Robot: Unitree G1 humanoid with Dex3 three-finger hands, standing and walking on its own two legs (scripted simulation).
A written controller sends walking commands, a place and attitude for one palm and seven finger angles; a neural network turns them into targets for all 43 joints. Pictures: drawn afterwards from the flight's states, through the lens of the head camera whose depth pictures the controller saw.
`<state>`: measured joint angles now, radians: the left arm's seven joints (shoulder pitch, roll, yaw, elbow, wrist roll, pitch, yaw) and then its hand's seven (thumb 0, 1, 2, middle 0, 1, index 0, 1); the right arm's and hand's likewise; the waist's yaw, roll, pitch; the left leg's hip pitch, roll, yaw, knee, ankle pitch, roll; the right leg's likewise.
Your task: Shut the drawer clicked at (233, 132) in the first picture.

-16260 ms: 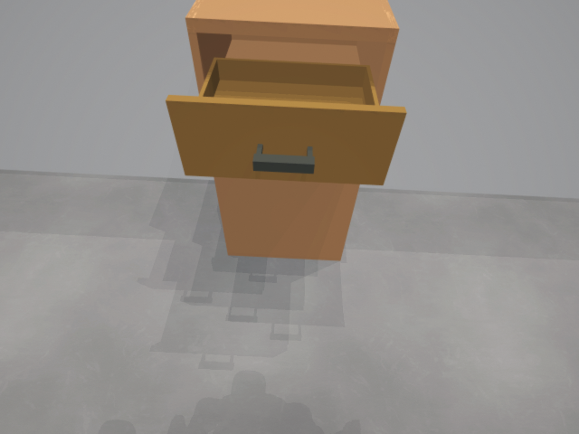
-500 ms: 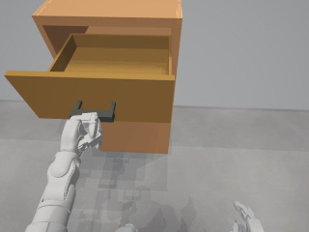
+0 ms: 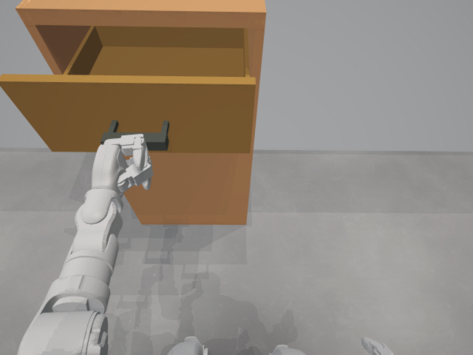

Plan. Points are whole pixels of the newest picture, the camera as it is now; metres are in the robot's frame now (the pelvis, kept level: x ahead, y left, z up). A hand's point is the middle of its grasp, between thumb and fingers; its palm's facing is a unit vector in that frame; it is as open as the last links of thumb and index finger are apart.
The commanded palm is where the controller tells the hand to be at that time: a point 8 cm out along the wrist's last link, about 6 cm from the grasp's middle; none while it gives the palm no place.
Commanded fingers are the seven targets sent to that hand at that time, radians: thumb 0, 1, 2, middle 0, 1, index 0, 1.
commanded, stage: push the drawer shut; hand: left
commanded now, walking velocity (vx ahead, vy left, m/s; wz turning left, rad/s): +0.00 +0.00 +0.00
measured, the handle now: (137, 133) +0.49 +0.18 +0.08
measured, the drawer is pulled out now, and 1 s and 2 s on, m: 0.17 0.06 0.00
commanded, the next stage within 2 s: pull the fist back off the drawer in 1.80 s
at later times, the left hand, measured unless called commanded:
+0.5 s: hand (154, 144) +0.47 +0.15 +0.07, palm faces +0.00 -1.00 -0.03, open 3.1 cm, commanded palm +0.46 +0.20 +0.08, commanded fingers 0.00 0.90 0.90 -1.40 -1.60 -1.40 -1.60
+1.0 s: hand (161, 119) +0.53 +0.14 +0.08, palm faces +0.00 -1.00 -0.04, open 3.2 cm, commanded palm +0.52 +0.19 +0.08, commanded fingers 0.00 0.90 0.90 -1.40 -1.60 -1.40 -1.60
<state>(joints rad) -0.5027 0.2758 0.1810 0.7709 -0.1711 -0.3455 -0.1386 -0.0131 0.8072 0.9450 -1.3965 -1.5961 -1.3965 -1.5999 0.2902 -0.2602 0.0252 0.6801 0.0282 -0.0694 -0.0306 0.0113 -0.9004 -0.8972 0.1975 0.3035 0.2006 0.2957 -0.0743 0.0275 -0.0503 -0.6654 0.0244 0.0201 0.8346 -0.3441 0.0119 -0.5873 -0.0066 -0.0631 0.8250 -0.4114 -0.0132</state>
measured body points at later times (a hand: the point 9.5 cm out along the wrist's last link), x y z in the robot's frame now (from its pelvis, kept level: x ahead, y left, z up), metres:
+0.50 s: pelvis +0.00 +0.00 -0.01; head +0.09 +0.00 +0.43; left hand +0.46 +0.20 +0.08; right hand +0.05 -0.27 -0.13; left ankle +0.04 +0.11 -0.70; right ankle +0.00 -0.11 -0.70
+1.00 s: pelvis +0.00 +0.00 -0.02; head +0.12 +0.01 +0.41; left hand +0.52 +0.20 +0.08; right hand -0.02 -0.27 -0.14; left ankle +0.04 +0.11 -0.70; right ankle +0.00 -0.11 -0.70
